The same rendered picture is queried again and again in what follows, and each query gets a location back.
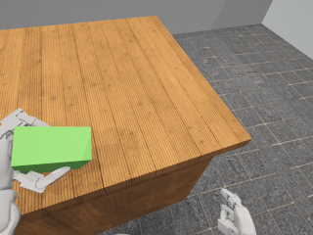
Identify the sponge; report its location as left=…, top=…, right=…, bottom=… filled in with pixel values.
left=11, top=126, right=92, bottom=174

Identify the left robot hand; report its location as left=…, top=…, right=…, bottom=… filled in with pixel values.
left=0, top=108, right=70, bottom=194

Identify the right robot hand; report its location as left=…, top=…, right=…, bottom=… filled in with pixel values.
left=217, top=188, right=256, bottom=235

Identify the left robot forearm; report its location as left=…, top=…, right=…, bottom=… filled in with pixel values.
left=0, top=189, right=21, bottom=235

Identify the table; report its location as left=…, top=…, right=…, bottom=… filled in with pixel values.
left=0, top=16, right=252, bottom=235

